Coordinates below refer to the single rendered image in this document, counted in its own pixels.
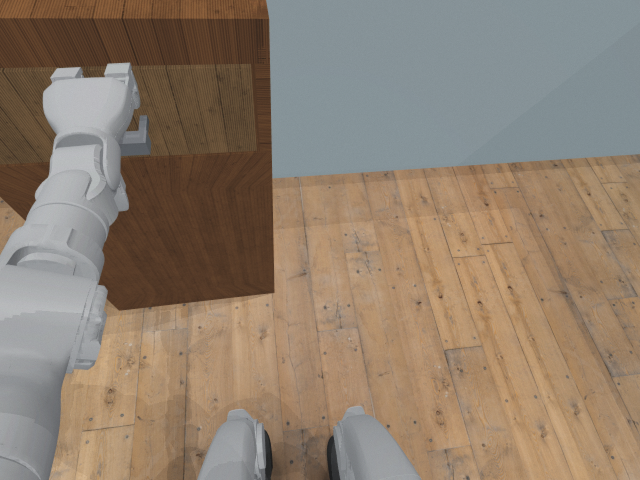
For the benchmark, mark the robot left upper arm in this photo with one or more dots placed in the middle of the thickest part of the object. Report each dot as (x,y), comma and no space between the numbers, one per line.
(50,324)

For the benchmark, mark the handle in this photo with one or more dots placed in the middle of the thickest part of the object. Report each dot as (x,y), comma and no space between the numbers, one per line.
(136,142)

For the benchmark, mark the robot right shin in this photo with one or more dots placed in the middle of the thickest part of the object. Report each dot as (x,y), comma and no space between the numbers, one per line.
(352,411)

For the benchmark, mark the left robot thigh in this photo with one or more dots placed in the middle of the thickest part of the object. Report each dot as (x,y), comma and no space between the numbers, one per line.
(236,451)

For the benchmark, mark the cabinet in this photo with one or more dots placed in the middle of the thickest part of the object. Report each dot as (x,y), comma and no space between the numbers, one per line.
(199,226)

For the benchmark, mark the drawer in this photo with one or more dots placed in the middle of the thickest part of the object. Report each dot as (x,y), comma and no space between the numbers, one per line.
(192,109)

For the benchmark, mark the left robot forearm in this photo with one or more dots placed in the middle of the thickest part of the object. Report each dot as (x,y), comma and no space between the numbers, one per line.
(67,226)

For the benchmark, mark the left robot hand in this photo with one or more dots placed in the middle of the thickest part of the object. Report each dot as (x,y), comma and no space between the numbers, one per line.
(104,103)

